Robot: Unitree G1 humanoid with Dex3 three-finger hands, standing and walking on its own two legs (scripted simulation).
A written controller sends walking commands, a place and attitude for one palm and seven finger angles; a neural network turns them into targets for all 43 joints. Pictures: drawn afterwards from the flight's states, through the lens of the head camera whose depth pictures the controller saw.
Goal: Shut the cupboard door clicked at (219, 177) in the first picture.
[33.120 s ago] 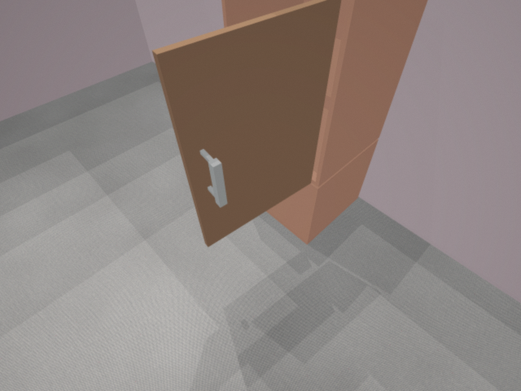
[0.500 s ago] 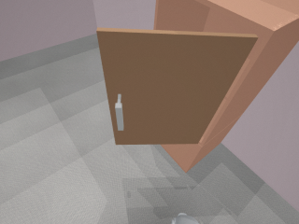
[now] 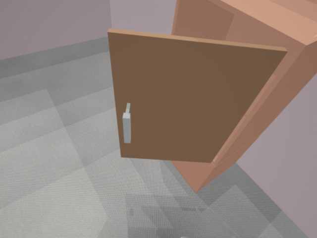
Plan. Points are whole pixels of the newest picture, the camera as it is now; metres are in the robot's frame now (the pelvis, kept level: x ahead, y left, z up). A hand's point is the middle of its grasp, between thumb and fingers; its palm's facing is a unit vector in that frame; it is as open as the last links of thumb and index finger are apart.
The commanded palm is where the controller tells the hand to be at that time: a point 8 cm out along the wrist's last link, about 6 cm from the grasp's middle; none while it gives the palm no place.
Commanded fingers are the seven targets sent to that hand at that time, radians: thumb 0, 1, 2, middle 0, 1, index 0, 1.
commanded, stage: come to a stop and stand still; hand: left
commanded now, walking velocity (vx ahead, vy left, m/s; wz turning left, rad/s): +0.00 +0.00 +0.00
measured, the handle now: (127, 123) +0.46 +0.13 -0.04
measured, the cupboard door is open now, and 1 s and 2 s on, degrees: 54 54 54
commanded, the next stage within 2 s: look again from close up in 0.88 s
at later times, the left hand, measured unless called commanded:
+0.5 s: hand out of the picture -0.03 +0.17 -0.17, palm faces +0.01 -0.97 -0.22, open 7.4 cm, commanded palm none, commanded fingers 0.00 0.90 0.90 -0.20 -0.30 -0.20 -0.30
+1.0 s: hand out of the picture -0.10 +0.17 -0.18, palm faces +0.02 -0.99 -0.17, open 7.3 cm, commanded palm none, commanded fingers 0.00 0.90 0.90 -0.20 -0.30 -0.20 -0.30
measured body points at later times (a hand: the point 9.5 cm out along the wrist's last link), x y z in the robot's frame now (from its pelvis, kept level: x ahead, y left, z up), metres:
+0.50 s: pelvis -0.06 -0.01 +0.00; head -0.08 -0.01 +0.45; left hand -0.04 +0.23 -0.15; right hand -0.01 -0.25 -0.15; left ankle +0.00 +0.09 -0.73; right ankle -0.04 -0.13 -0.73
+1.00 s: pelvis -0.09 +0.00 +0.00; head -0.10 +0.01 +0.45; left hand -0.10 +0.22 -0.16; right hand -0.10 -0.23 -0.15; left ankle +0.00 +0.09 -0.73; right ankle -0.04 -0.13 -0.73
